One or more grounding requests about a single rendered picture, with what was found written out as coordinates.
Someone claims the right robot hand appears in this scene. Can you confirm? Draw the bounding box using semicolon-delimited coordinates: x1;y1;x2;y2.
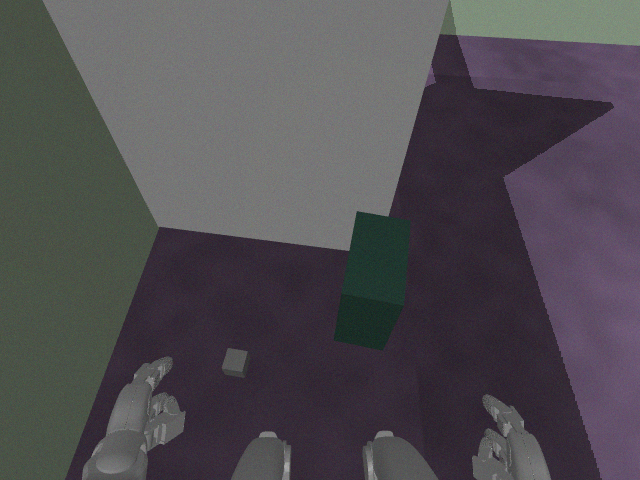
472;394;551;480

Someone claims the left robot hand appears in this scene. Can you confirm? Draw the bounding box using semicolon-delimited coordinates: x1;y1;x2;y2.
106;357;186;452

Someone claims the left robot arm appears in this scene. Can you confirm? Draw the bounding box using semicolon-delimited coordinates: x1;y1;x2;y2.
82;430;148;480

